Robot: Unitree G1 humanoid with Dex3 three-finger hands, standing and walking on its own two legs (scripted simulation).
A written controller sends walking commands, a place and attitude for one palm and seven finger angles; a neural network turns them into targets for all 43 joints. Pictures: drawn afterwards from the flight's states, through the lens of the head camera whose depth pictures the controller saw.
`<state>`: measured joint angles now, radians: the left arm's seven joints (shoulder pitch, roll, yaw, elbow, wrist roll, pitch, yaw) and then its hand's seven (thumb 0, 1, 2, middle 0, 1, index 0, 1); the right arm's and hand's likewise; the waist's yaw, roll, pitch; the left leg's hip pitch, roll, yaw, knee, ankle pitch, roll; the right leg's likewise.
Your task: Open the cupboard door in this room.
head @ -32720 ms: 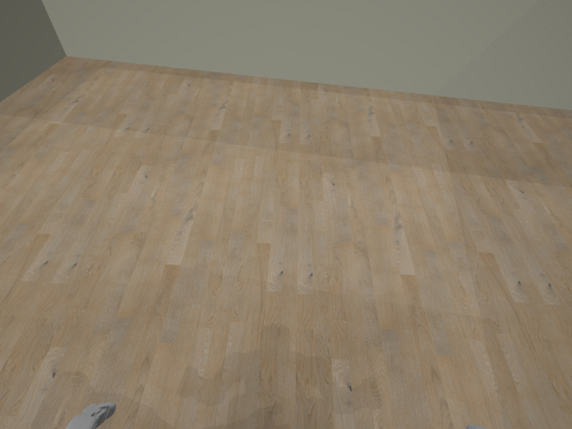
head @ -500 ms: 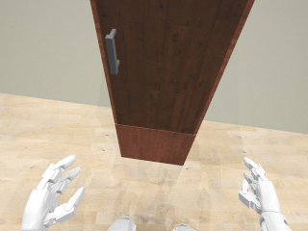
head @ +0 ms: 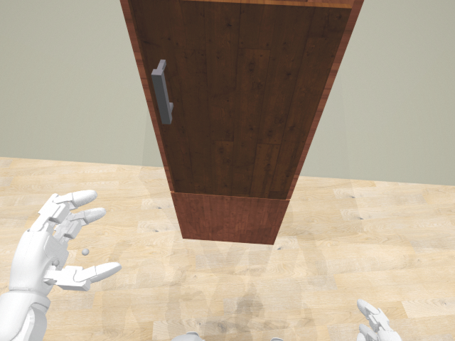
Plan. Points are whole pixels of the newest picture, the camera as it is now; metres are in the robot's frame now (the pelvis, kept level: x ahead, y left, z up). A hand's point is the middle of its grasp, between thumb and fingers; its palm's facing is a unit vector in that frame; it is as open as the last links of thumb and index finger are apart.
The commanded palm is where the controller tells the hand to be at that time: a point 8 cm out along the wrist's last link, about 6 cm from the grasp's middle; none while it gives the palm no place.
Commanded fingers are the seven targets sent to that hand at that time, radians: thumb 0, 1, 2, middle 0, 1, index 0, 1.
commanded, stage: raise the hand with hooked fingers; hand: left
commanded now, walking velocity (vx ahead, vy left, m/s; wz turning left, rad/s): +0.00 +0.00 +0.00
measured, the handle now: (164, 92) +0.56 +0.17 +0.12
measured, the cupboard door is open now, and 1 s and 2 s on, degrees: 0 0 0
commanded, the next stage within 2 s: move the hooked fingers beside the handle in 1.12 s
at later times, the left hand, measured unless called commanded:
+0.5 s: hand (46, 207) +0.28 +0.28 +0.12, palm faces +0.03 -1.00 -0.05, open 13.9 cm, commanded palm +0.25 +0.33 +0.13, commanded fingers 0.00 -0.50 0.30 -0.30 -1.20 -0.30 -1.20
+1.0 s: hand (51, 188) +0.30 +0.28 +0.14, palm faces +0.04 -1.00 -0.04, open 14.0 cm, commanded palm +0.27 +0.32 +0.14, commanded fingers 0.00 -0.50 0.30 -0.30 -1.20 -0.30 -1.20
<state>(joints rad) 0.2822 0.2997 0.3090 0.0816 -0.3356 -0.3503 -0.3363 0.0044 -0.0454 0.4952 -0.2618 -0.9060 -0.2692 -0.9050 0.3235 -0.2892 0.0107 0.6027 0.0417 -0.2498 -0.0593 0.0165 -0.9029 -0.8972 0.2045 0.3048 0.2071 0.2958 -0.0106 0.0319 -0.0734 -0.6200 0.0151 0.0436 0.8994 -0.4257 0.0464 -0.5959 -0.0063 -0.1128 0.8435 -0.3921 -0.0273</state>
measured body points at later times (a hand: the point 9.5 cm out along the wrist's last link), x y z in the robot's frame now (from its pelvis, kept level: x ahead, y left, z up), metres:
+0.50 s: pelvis +0.00 +0.02 +0.02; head +0.02 +0.02 +0.47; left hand +0.27 +0.34 +0.12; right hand +0.18 -0.21 -0.05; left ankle +0.02 +0.09 -0.70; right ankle +0.02 -0.11 -0.70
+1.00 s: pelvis +0.01 +0.00 +0.03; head +0.02 +0.01 +0.48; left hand +0.29 +0.33 +0.14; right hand +0.16 -0.24 -0.05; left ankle +0.02 +0.09 -0.70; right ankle +0.02 -0.11 -0.70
